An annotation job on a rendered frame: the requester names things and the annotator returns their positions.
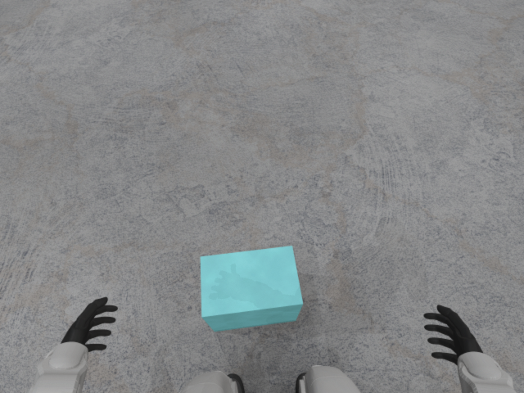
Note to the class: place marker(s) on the robot right forearm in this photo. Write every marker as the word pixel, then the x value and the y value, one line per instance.
pixel 479 373

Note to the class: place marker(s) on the robot left foot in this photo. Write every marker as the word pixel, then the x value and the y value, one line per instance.
pixel 238 380

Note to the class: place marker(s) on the carton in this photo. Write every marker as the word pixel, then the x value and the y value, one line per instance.
pixel 250 288

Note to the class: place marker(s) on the robot right hand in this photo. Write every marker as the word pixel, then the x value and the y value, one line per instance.
pixel 462 340

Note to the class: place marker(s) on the right robot thigh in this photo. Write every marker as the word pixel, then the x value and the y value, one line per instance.
pixel 326 379

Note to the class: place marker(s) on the robot left forearm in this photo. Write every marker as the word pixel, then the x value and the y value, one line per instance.
pixel 63 370

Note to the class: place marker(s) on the robot left hand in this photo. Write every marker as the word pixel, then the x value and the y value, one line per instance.
pixel 79 330

